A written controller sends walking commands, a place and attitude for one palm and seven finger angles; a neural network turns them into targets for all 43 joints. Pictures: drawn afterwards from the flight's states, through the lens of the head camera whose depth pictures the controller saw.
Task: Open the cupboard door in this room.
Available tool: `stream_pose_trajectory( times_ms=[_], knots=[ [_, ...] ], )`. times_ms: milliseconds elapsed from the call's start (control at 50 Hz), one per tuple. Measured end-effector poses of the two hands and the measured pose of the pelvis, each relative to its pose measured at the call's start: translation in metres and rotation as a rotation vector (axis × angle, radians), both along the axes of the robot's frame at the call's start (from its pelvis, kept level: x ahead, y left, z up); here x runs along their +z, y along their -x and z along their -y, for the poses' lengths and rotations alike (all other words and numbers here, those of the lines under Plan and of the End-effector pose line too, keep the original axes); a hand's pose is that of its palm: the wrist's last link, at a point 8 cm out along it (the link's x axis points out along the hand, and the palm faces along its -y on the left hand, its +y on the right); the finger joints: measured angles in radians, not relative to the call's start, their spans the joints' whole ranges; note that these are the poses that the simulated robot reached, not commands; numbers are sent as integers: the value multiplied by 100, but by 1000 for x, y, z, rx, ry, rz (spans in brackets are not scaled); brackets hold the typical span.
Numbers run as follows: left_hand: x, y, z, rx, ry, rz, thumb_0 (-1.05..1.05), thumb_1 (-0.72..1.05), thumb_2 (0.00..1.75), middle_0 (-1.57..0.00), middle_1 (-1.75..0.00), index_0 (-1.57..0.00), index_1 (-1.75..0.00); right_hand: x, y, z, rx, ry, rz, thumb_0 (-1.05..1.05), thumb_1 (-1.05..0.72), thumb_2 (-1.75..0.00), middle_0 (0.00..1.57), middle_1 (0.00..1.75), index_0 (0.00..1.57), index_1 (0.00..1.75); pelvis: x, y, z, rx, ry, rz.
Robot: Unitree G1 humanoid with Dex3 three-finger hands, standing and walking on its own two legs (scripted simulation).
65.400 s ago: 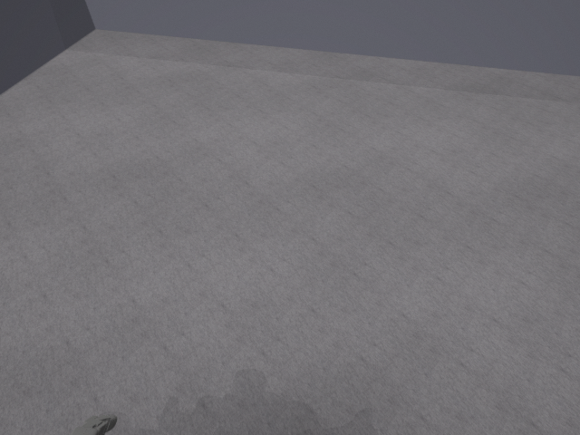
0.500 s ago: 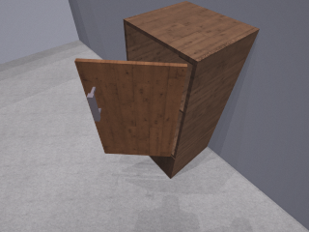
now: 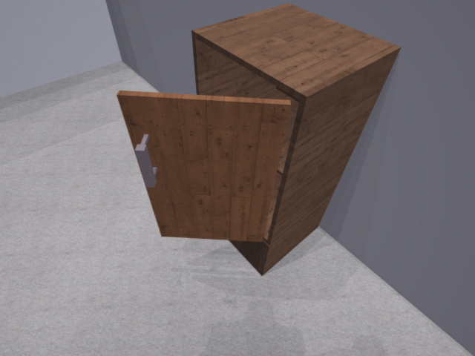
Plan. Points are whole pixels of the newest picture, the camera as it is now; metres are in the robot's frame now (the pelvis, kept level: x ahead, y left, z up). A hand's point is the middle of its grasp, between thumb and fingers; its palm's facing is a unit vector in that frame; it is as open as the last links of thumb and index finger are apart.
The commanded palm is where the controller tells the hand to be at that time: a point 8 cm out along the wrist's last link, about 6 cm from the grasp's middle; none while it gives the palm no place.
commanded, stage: look again from close up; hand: left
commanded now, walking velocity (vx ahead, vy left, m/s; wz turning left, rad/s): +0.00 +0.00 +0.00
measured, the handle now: (148, 161) +0.55 +0.26 -0.04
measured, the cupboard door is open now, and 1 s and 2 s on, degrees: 47 47 47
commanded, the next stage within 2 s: raise the hand with hooked fingers in 0.04 s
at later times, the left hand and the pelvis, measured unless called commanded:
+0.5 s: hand (147, 330) +0.17 +0.16 -0.05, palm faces -0.03 -1.00 +0.00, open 8.2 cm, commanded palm +0.13 +0.24 -0.06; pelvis -0.04 -0.01 -0.08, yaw +1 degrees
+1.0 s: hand (117, 313) +0.19 +0.22 -0.05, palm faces +0.02 -1.00 -0.04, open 11.2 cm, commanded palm +0.16 +0.27 -0.05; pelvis -0.04 -0.01 -0.09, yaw +1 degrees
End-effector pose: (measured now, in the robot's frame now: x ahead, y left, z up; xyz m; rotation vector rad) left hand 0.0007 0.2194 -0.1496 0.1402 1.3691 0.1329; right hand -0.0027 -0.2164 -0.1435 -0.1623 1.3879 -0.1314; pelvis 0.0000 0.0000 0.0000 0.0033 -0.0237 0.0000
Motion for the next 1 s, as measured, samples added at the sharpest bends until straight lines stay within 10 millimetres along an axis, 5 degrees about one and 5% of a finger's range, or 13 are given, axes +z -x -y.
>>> stream_pose_trajectory(
  times_ms=[180, 300, 380, 460, 580, 680, 820, 1000],
  knots=[
    [6, -9, -5, 54, -18, 47, 1, 92, 90, -20, -30, -20, -30, 1, -5, 3, -5, 9, 29, 1, -92, -90, 20, 30, 20, 30, -1, 1, -1, 2, 7, -6],
    [105, -119, -27, 107, -93, 805, 3, 90, 88, -20, -32, -20, -32, 18, -64, 24, 40, 63, 444, 1, -92, -90, 20, 30, 20, 30, -11, 10, -3, 42, -2, -48],
    [135, -164, -14, 15, 16, 1217, 1, 83, 85, -20, -36, -20, -36, 30, -115, 40, 105, 91, 673, 1, -91, -90, 20, 30, 20, 30, -33, 24, 2, 26, -4, -144],
    [119, -162, 4, -149, 135, 1412, 1, 74, 82, -20, -41, -21, -41, 38, -160, 51, 173, 118, 850, 1, -91, -90, 20, 30, 20, 30, -66, 35, 9, 9, -9, -218],
    [68, -125, -12, -60, 128, 1276, 1, 59, 76, -22, -50, -23, -50, 32, -198, 44, 231, 124, 937, 1, -91, -90, 20, 30, 19, 30, -98, 42, 18, 21, 6, -258],
    [83, -114, -30, -57, 26, 1325, 1, 47, 71, -23, -57, -23, -57, 7, -193, 23, 263, 77, 868, 1, -91, -90, 20, 30, 19, 30, -103, 43, 21, 44, 44, -271],
    [92, -152, -37, -165, 108, 1316, 1, 31, 65, -24, -68, -24, -68, -31, -147, 6, 206, 10, 701, 1, -90, -90, 20, 30, 20, 30, -101, 47, 18, 45, 61, -290],
    [101, -171, -53, -133, 91, 1285, 0, 10, 56, -25, -81, -26, -81, -28, -100, 23, 109, 69, 599, 1, -90, -90, 20, 30, 20, 30, -89, 42, 6, 24, 45, -292]
  ],
)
